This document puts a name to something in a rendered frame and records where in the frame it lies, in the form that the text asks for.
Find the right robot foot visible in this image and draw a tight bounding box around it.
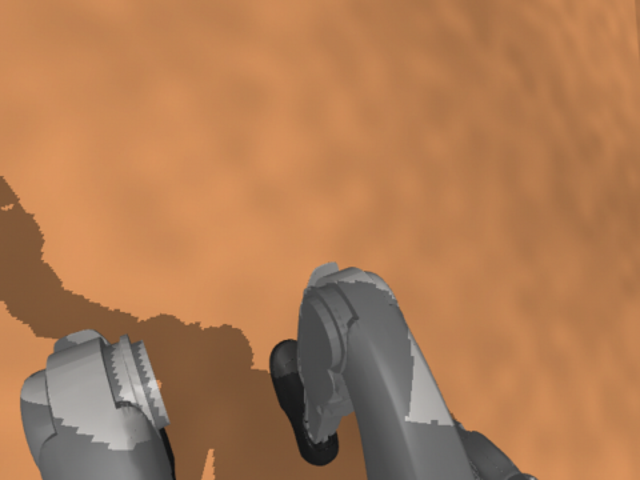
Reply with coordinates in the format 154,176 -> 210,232
269,339 -> 339,466

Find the right robot hand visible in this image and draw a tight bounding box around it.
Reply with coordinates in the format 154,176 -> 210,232
453,419 -> 521,480

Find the left robot foot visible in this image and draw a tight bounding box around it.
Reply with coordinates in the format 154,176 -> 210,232
159,427 -> 176,480

